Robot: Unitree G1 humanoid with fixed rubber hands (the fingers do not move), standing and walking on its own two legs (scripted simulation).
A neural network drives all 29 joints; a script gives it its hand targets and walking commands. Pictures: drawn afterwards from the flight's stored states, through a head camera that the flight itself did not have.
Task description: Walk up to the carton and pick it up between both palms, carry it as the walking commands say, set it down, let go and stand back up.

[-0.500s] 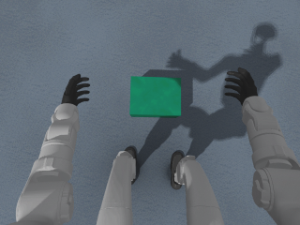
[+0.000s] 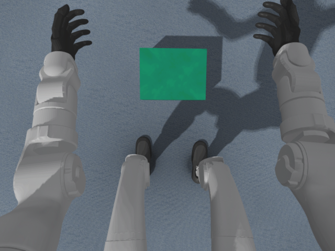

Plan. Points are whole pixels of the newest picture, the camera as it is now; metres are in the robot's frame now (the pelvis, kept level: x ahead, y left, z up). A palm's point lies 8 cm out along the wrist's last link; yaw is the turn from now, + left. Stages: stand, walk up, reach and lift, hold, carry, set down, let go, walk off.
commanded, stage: reach and lift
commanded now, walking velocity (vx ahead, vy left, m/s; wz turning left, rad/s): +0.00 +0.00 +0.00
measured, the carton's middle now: (172, 76) +0.49 +0.00 -0.59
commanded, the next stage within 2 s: none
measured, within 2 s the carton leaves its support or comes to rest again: neither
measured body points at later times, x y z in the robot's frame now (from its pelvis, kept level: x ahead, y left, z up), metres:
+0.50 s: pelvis -0.05 +0.00 -0.13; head +0.31 +0.02 +0.14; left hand +0.49 +0.24 -0.29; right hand +0.51 -0.21 -0.27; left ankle +0.07 +0.12 -0.63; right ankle +0.06 -0.14 -0.63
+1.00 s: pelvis -0.07 +0.00 -0.25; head +0.32 +0.00 -0.04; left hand +0.48 +0.23 -0.45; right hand +0.49 -0.21 -0.44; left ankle +0.07 +0.12 -0.63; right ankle +0.06 -0.14 -0.63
